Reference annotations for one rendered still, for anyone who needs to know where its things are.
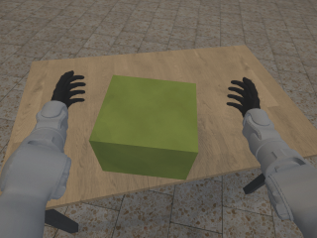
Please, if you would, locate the robot right hand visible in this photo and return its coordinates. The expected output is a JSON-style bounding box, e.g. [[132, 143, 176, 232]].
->
[[226, 77, 261, 118]]

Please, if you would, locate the robot left upper arm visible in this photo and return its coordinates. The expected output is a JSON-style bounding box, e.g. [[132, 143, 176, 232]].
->
[[0, 143, 72, 238]]

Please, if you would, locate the left robot forearm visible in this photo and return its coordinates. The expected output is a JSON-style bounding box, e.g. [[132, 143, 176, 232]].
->
[[0, 100, 68, 191]]

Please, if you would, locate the robot left hand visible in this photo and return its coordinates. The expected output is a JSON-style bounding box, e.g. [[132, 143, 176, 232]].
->
[[51, 70, 86, 109]]

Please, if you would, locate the table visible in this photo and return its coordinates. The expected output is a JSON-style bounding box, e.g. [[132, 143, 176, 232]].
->
[[0, 45, 317, 234]]

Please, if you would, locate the right robot forearm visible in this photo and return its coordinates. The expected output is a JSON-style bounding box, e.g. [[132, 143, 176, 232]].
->
[[242, 108, 317, 178]]

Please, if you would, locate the robot right upper arm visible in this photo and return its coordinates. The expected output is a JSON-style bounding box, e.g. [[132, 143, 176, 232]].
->
[[264, 164, 317, 238]]

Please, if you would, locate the carton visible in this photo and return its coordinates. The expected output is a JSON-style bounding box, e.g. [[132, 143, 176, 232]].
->
[[88, 74, 198, 180]]

